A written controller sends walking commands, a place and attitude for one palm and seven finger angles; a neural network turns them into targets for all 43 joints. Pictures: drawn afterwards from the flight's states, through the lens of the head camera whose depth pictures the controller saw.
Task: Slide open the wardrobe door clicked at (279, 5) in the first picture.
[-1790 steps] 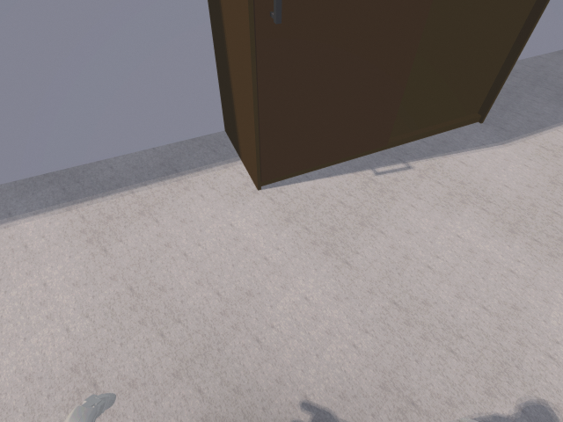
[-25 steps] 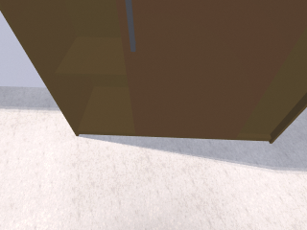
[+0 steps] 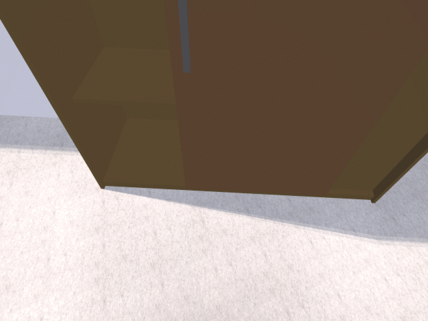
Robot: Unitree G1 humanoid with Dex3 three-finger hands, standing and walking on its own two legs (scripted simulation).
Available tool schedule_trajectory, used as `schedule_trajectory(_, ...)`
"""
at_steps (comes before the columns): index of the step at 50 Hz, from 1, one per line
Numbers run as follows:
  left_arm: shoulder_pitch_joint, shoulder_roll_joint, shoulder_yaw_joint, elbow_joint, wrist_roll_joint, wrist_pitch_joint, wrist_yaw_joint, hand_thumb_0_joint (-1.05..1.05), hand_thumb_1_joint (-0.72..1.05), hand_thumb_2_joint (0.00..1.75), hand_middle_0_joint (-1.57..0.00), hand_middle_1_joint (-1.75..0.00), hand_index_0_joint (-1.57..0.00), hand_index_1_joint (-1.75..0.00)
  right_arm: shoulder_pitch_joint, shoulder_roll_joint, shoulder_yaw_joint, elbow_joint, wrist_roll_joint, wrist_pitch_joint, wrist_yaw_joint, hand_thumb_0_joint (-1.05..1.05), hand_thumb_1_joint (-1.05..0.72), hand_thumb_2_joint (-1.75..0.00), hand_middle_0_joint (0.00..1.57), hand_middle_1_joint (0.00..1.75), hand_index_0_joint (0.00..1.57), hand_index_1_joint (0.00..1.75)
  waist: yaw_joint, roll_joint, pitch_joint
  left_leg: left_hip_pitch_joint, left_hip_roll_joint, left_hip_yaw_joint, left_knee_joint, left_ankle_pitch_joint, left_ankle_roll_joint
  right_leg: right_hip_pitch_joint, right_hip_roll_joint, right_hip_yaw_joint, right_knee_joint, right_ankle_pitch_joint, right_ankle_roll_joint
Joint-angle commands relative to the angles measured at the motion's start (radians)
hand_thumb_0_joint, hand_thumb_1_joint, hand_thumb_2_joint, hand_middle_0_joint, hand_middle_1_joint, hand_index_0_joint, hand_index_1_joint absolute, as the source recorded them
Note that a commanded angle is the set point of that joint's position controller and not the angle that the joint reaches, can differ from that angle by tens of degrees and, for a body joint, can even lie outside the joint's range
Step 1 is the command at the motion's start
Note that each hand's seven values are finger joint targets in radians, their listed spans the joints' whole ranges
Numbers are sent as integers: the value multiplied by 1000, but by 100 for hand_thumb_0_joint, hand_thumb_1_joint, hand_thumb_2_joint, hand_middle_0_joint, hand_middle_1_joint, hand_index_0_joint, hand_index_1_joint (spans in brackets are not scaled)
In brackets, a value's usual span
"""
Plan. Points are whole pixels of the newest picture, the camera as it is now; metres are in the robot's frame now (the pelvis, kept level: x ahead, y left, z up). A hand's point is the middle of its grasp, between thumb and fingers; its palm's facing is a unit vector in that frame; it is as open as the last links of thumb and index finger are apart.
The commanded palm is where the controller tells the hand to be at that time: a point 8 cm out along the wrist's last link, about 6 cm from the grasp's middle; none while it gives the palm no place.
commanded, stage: look to check the result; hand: left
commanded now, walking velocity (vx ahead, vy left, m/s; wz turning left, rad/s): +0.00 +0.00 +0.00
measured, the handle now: (184, 13) +0.80 +0.12 +0.18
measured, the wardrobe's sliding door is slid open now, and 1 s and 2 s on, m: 0.46 0.46 0.46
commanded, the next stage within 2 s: stand and wait in 0.32 s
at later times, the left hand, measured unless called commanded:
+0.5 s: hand out of the picture +0.04 +0.19 -0.18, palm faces -0.02 -0.98 -0.19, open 7.3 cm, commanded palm none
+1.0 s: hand out of the picture +0.03 +0.19 -0.18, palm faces -0.02 -0.98 -0.19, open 7.3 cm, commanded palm none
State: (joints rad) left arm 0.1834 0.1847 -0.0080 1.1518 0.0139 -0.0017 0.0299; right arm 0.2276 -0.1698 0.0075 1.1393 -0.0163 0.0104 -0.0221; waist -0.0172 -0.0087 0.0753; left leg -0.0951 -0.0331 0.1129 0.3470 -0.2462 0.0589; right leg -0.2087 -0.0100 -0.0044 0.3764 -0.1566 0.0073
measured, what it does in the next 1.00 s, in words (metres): stands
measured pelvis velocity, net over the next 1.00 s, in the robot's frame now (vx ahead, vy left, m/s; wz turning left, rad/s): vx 0.01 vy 0.02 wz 0.00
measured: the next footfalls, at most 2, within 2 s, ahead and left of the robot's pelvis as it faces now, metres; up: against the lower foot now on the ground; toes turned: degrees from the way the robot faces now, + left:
none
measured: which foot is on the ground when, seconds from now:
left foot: down 0.00-1.00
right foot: down 0.00-1.00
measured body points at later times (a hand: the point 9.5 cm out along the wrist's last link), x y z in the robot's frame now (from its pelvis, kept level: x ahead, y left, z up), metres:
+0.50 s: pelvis +0.01 +0.01 +0.00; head +0.03 +0.02 +0.45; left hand +0.04 +0.24 -0.17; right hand +0.02 -0.22 -0.16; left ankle -0.03 +0.07 -0.74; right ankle +0.03 -0.12 -0.74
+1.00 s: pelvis +0.01 +0.02 +0.00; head +0.04 +0.03 +0.45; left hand +0.03 +0.24 -0.17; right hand +0.00 -0.21 -0.16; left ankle -0.03 +0.07 -0.74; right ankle +0.03 -0.12 -0.74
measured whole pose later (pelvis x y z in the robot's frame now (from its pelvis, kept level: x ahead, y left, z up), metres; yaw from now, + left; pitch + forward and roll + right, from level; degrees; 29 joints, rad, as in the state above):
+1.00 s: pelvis +0.01 +0.02 +0.00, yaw +0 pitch -1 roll +0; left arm 0.19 0.17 -0.01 1.16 0.01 0.01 0.03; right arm 0.24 -0.15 0.01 1.15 -0.01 0.01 -0.03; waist -0.01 -0.01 0.09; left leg -0.07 -0.06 0.12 0.34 -0.26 0.08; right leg -0.19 -0.03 0.01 0.39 -0.18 0.03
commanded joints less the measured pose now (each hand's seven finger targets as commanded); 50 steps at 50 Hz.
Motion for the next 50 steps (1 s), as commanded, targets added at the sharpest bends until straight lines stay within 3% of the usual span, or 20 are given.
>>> schedule_trajectory(1, 31, 109, 17, -37, 2, -12, 8, 0, 90, 90, -20, -30, -20, -30, 57, -114, -19, -23, -1, -16, -13, 0, -90, -90, 20, 30, 20, 30, 0, 5, -71, -4, 161, -132, -64, 218, -26, 54, -99, 83, -25, 178, -35)
schedule_trajectory(4, 37, 102, 15, -30, 2, -9, 8, 0, 90, 90, -20, -30, -20, -30, 54, -112, -18, -20, -1, -14, -14, 0, -90, -90, 20, 30, 20, 30, 1, 4, -43, -10, 160, -134, -72, 188, -25, 37, -96, 85, -35, 146, -33)
schedule_trajectory(17, 45, 99, 16, -27, 2, -8, 9, 0, 90, 90, -20, -30, -20, -30, 60, -109, -18, -16, -1, -18, -16, 0, -90, -90, 20, 30, 20, 30, 3, 25, -56, 7, 160, -132, -70, 252, -27, 57, -99, 75, -22, 173, -31)
schedule_trajectory(23, 43, 94, 15, -27, 2, -4, 8, 0, 90, 90, -20, -30, -20, -30, 56, -107, -17, -16, -2, -15, -17, 0, -90, -90, 20, 30, 20, 30, 3, 28, -17, -11, 160, -133, -81, 226, -28, 41, -95, 73, -27, 134, -27)
schedule_trajectory(40, 58, 88, 19, -27, 2, 2, 9, 0, 90, 90, -20, -30, -20, -30, 72, -108, -19, -17, 1, -18, -23, 0, -90, -90, 20, 30, 20, 30, 6, 20, -34, 15, 160, -132, -68, 295, -26, 44, -91, 66, -5, 149, -26)
schedule_trajectory(48, 58, 82, 17, -25, 1, 4, 8, 0, 90, 90, -20, -30, -20, -30, 74, -101, -18, -12, 0, -16, -23, 0, -90, -90, 20, 30, 20, 30, 5, 18, -9, -6, 159, -135, -81, 227, -24, 33, -91, 69, -14, 108, -24)
schedule_trajectory(50, 60, 83, 18, -25, 2, 3, 9, 0, 90, 90, -20, -30, -20, -30, 80, -103, -19, -16, 1, -17, -22, 0, -90, -90, 20, 30, 20, 30, 4, 8, -30, 5, 159, -133, -72, 254, -23, 42, -91, 67, -6, 133, -25)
